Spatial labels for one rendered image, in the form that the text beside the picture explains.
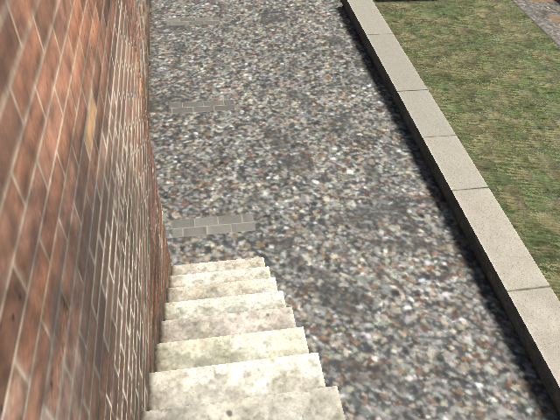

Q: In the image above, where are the stairs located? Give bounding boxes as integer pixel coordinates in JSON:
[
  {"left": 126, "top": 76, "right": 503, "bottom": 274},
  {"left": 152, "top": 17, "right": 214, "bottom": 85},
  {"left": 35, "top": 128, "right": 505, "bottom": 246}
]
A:
[{"left": 140, "top": 257, "right": 346, "bottom": 420}]

